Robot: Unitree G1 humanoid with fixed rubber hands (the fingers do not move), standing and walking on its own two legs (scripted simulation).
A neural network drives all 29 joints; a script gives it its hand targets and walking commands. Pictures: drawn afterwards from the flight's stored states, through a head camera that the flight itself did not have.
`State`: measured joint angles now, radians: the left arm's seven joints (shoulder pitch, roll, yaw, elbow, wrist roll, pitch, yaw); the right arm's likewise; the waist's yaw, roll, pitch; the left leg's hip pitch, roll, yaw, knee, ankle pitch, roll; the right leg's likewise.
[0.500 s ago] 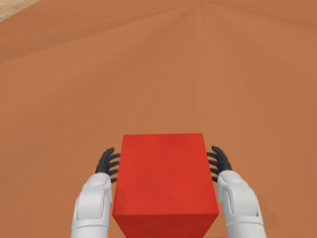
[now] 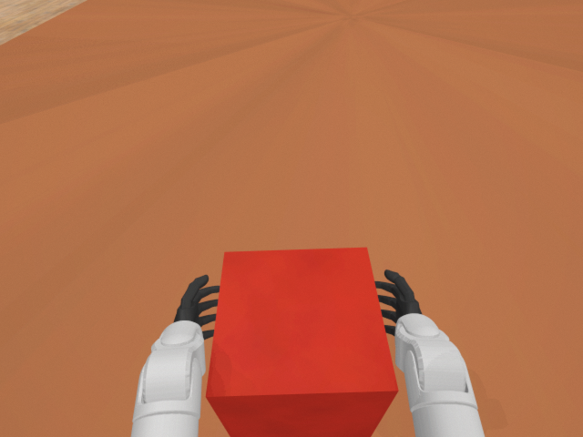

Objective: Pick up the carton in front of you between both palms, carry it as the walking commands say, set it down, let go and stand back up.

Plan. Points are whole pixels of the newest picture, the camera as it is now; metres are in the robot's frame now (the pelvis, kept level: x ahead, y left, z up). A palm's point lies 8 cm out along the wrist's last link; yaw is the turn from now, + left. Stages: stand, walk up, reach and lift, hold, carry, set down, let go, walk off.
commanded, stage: carry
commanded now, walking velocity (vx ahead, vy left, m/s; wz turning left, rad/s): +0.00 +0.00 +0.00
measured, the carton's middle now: (298, 351) +0.29 +0.00 -0.04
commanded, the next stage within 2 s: none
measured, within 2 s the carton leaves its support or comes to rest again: neither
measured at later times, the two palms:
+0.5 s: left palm (195, 357) +0.24 +0.13 +0.05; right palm (432, 353) +0.24 -0.17 +0.04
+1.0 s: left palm (195, 369) +0.23 +0.13 +0.05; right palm (437, 361) +0.23 -0.17 +0.05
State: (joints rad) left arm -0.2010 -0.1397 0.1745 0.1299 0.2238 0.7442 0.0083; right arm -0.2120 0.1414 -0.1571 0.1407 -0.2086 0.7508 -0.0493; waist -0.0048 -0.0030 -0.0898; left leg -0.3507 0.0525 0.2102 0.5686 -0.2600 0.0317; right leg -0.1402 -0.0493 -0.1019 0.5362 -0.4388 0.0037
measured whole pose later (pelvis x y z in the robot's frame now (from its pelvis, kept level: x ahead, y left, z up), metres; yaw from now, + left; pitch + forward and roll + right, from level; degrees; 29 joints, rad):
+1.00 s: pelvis -0.06 -0.02 +0.00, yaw +0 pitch +1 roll +0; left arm -0.24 -0.15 0.19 0.19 0.25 0.75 0.00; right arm -0.25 0.15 -0.19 0.20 -0.24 0.75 -0.03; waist 0.00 0.00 -0.09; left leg -0.37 0.09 0.20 0.49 -0.13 0.02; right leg -0.20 0.00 -0.11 0.54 -0.36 -0.04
